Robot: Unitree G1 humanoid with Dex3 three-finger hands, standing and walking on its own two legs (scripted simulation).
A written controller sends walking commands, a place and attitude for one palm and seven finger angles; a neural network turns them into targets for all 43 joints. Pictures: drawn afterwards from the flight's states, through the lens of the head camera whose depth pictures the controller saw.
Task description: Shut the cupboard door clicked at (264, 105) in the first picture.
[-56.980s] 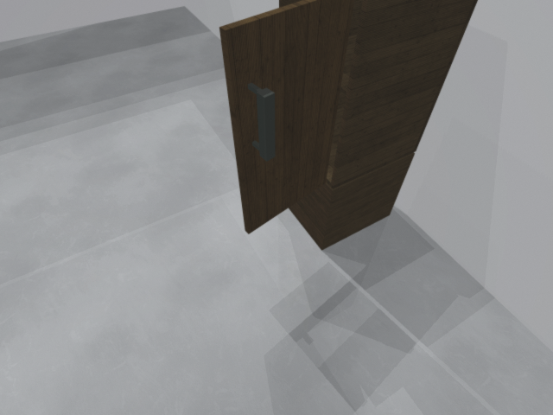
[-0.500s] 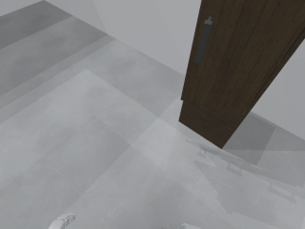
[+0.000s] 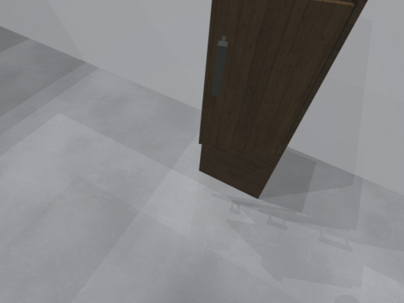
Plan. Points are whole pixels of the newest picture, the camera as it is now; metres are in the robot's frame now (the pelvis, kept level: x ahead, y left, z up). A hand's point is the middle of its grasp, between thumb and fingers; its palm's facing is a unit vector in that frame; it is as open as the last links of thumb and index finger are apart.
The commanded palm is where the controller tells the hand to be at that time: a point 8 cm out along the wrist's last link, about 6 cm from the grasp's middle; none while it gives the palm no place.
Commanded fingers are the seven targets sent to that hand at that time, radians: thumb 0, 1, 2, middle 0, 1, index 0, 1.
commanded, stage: take the last steps up to it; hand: left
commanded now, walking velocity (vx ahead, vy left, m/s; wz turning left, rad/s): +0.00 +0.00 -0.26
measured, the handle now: (219, 66) +0.72 -0.01 +0.06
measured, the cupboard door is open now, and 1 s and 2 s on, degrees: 20 20 20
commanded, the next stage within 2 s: come to a stop and stand still in 0.80 s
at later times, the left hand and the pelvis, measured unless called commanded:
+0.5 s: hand out of the picture +0.09 +0.14 -0.17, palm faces -0.07 -0.98 -0.18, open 7.4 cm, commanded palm none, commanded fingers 0.00 0.90 0.90 -0.20 -0.30 -0.20 -0.30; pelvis +0.08 -0.04 +0.01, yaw -5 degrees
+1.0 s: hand (188, 207) +0.37 +0.05 -0.16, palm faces -0.18 -0.96 -0.23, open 7.4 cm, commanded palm none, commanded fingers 0.00 0.90 0.90 -0.20 -0.30 -0.20 -0.30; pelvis +0.25 -0.12 -0.01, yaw -8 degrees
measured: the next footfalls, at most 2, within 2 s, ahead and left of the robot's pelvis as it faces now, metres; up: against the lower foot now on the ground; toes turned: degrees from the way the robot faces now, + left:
right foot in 0.24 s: +0.02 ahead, -0.13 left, +0.00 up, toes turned -8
left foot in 0.58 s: +0.23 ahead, +0.06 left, +0.00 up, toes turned +1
